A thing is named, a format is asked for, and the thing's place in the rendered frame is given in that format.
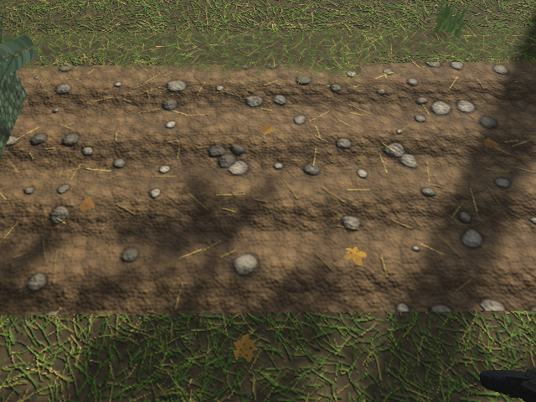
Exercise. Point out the robot right hand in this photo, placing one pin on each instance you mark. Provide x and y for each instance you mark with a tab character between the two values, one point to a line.
517	384

